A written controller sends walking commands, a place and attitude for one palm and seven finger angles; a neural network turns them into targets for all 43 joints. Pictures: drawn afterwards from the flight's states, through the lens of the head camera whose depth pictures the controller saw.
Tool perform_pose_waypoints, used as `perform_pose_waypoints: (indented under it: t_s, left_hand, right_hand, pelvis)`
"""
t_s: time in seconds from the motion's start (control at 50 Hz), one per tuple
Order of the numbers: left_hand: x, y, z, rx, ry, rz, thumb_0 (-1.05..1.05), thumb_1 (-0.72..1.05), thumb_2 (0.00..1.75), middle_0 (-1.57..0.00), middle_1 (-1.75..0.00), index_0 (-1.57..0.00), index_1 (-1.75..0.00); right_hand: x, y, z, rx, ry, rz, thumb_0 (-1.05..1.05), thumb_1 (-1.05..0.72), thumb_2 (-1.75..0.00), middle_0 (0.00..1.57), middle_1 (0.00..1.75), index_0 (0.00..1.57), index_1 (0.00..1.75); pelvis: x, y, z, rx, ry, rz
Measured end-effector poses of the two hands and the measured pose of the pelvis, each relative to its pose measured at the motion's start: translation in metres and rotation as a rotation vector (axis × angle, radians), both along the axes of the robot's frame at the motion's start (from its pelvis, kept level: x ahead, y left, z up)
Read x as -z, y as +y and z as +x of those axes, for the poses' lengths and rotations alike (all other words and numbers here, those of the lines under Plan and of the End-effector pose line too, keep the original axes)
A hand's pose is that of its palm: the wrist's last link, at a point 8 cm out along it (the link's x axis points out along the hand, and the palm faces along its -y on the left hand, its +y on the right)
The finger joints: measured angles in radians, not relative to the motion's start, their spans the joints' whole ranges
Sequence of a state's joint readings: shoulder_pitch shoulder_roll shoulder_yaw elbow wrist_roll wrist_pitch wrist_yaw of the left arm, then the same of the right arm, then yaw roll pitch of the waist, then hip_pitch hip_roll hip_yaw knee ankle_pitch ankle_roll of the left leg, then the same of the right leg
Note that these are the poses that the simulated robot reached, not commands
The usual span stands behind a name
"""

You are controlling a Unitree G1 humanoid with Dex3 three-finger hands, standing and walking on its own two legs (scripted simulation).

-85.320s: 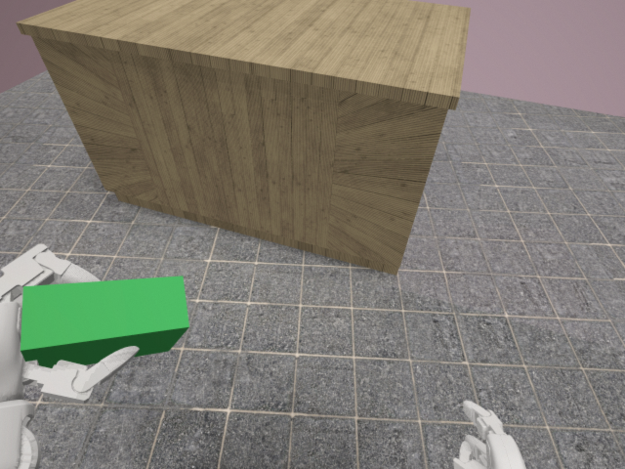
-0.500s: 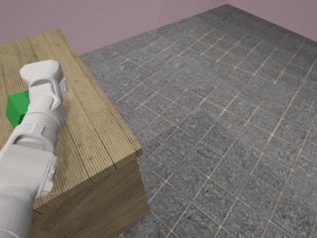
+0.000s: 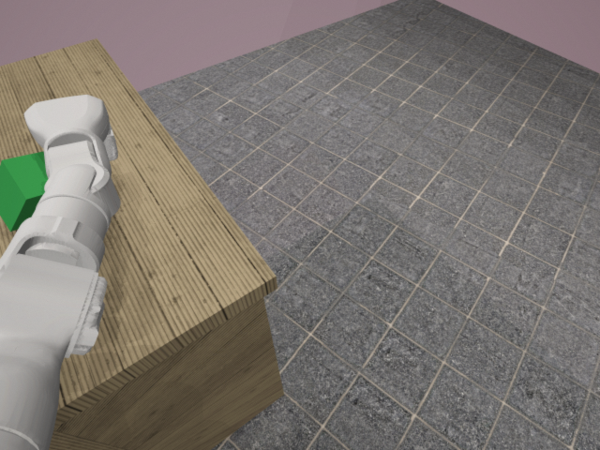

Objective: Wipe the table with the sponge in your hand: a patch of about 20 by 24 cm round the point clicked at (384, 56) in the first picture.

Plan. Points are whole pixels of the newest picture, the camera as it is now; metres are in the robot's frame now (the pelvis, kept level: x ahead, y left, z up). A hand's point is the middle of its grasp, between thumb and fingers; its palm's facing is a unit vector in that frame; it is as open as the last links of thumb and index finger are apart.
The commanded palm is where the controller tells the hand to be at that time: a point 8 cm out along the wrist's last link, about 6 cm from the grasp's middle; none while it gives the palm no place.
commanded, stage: wipe back along the third lane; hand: left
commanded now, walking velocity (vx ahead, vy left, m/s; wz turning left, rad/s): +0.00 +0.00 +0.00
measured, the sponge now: (46, 192) +0.46 +0.34 +0.10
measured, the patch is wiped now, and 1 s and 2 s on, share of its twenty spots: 0.95 0.95 0.95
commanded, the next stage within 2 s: slide back across to the middle lane in 1.44 s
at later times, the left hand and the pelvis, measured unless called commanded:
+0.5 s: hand (94, 179) +0.44 +0.26 +0.13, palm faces +0.01 +0.07 -1.00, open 6.5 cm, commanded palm +0.41 +0.24 +0.14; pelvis +0.01 +0.00 +0.01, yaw +1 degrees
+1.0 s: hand (99, 201) +0.41 +0.24 +0.13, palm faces +0.05 +0.03 -1.00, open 6.3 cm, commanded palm +0.36 +0.22 +0.14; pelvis +0.02 +0.00 +0.00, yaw +2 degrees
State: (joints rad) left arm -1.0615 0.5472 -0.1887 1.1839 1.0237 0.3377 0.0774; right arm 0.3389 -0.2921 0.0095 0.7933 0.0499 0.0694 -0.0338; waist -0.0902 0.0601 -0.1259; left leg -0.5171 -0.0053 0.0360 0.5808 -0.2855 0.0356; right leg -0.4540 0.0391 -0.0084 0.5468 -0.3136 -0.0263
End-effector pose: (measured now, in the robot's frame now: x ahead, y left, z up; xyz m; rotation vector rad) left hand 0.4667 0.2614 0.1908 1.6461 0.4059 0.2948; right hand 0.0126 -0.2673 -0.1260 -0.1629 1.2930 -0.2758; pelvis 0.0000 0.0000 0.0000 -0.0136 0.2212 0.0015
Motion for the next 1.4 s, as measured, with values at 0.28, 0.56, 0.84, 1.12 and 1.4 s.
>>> perform_pose_waypoints:
  t_s: [0.28, 0.56, 0.84, 1.12, 1.4]
  left_hand:
    - [0.006, -0.006, -0.024, -0.018, -0.083, -0.011, 0.05, -0.32, 1.10, -0.69, -1.70, -1.21, -1.60]
    - [0.008, -0.018, -0.046, -0.044, -0.111, -0.032, 0.04, -0.26, 1.08, -0.64, -1.75, -1.21, -1.60]
    - [0.008, -0.027, -0.068, -0.058, -0.123, -0.049, 0.00, -0.25, 1.09, -0.62, -1.74, -1.21, -1.60]
    - [0.007, -0.042, -0.096, -0.046, -0.164, -0.064, 0.00, -0.24, 1.09, -0.63, -1.75, -1.21, -1.60]
    - [0.008, -0.059, -0.122, -0.042, -0.191, -0.080, 0.01, -0.24, 1.09, -0.63, -1.75, -1.21, -1.60]
  right_hand:
    - [0.002, 0.016, 0.052, -0.070, -0.088, 0.063, 0.00, -0.90, -0.90, 0.20, 0.30, 0.20, 0.30]
    - [-0.011, 0.026, 0.144, -0.174, -0.248, 0.081, 0.00, -0.90, -0.90, 0.20, 0.30, 0.20, 0.30]
    - [-0.021, 0.033, 0.185, -0.227, -0.322, 0.101, 0.00, -0.90, -0.90, 0.20, 0.30, 0.20, 0.30]
    - [-0.025, 0.037, 0.190, -0.244, -0.367, 0.126, 0.01, -0.90, -0.90, 0.20, 0.30, 0.19, 0.30]
    - [-0.033, 0.045, 0.196, -0.274, -0.425, 0.156, 0.01, -0.90, -0.90, 0.20, 0.30, 0.19, 0.30]
  pelvis:
    - [-0.004, 0.003, 0.005, -0.012, -0.048, 0.006]
    - [-0.005, 0.002, 0.017, -0.023, -0.085, 0.016]
    - [-0.005, -0.002, 0.023, -0.028, -0.117, 0.023]
    - [-0.005, -0.005, 0.017, -0.024, -0.150, 0.027]
    - [-0.004, -0.008, 0.007, -0.021, -0.176, 0.031]
